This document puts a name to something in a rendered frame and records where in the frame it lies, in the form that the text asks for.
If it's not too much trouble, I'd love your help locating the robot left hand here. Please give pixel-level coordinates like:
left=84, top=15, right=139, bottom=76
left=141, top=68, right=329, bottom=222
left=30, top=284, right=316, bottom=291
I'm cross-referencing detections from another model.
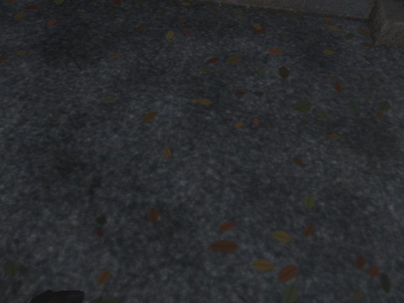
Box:
left=30, top=290, right=84, bottom=303

